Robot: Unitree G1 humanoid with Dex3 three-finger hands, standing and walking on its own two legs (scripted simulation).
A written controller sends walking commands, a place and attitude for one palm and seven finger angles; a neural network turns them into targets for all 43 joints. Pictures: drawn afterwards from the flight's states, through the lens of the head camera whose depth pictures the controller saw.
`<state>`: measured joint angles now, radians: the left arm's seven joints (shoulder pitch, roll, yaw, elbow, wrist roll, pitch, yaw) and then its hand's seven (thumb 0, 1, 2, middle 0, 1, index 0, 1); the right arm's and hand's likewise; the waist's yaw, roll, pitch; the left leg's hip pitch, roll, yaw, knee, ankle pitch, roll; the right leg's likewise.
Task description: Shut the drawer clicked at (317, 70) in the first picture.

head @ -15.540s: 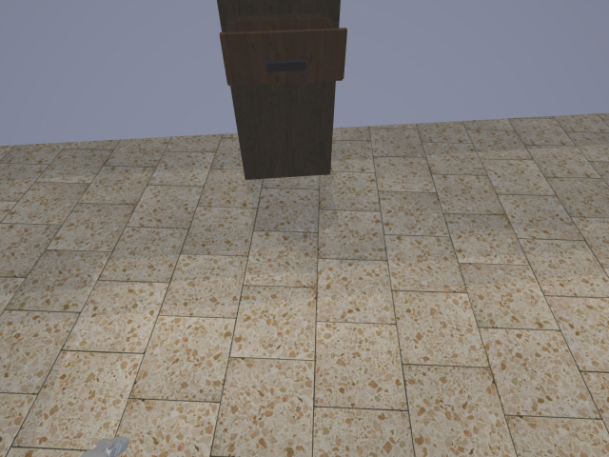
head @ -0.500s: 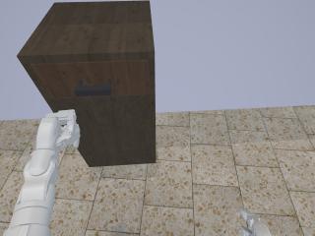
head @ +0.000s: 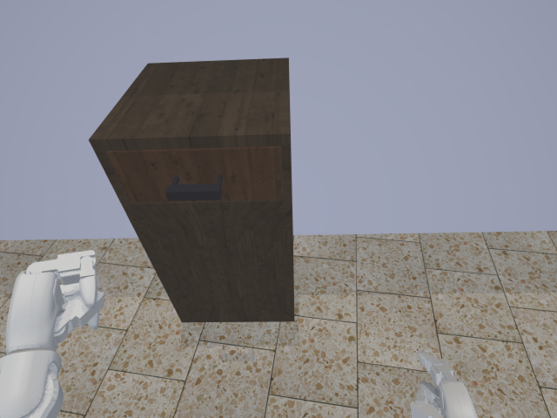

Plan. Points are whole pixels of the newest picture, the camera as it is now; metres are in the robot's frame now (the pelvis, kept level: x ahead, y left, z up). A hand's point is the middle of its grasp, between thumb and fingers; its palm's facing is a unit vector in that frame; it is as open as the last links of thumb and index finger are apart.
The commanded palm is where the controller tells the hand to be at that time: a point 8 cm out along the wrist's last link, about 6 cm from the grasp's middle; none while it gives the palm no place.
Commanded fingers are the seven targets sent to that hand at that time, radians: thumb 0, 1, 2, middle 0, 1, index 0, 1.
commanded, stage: draw the hand back to the body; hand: left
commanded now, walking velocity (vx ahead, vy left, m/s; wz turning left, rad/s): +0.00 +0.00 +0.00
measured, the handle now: (196, 185) +0.62 +0.27 -0.03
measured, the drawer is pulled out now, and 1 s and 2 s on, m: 0.00 0.00 0.00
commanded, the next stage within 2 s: step back with the hand held close in 0.30 s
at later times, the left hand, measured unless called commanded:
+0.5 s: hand (75, 301) +0.19 +0.24 +0.17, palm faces +0.39 -0.82 -0.41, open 3.3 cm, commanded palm +0.14 +0.28 +0.17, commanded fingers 0.00 0.90 0.90 -1.40 -1.60 -1.40 -1.60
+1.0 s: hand (20, 350) +0.14 +0.27 +0.16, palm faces +0.32 -0.81 -0.49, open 3.2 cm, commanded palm +0.08 +0.31 +0.17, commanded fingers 0.00 0.90 0.90 -1.40 -1.60 -1.40 -1.60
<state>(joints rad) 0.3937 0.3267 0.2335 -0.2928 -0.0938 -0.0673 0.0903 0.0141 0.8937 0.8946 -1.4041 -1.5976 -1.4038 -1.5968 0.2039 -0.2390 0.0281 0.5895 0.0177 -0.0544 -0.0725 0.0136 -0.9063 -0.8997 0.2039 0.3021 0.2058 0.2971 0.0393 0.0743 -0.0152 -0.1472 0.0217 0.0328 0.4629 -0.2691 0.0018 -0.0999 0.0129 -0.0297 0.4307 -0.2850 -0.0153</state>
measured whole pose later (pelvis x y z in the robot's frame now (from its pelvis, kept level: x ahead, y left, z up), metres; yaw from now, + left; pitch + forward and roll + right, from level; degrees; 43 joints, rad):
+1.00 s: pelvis -0.06 +0.04 -0.01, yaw -2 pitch +0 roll -1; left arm 0.63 0.39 0.39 -0.57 -0.04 -0.21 0.13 0.01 0.89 0.89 -1.40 -1.60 -1.40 -1.60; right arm 0.19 -0.21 -0.01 0.52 0.01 -0.03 -0.07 0.01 -0.91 -0.90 0.20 0.30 0.21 0.30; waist 0.00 0.01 0.04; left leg -0.32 -0.01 0.08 0.53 -0.21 0.06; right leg -0.29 -0.02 0.02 0.52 -0.22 0.04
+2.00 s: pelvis -0.20 +0.04 +0.00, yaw -4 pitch +3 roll +0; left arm 0.70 0.36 0.37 -0.54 -0.05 -0.21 0.15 0.01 0.89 0.89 -1.41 -1.60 -1.41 -1.60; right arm 0.29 -0.23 -0.03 0.64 0.01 -0.06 -0.08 0.01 -0.91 -0.90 0.20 0.30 0.21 0.30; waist 0.01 -0.04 -0.10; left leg -0.44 0.01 0.04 0.83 -0.32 0.00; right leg -0.20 -0.02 -0.02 0.46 -0.32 0.00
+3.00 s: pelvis -0.26 +0.08 +0.00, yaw -2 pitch -1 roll -1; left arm 0.35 0.23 0.00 1.06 0.02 0.03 0.02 0.01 0.91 0.89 -0.68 -0.86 -0.68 -0.84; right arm 0.29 -0.19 -0.01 1.03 -0.02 0.03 -0.01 0.01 -0.91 -0.90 0.20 0.30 0.20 0.30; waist 0.01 0.01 0.05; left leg -0.24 -0.02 0.04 0.47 -0.20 0.05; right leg -0.22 -0.03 -0.06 0.44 -0.19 0.01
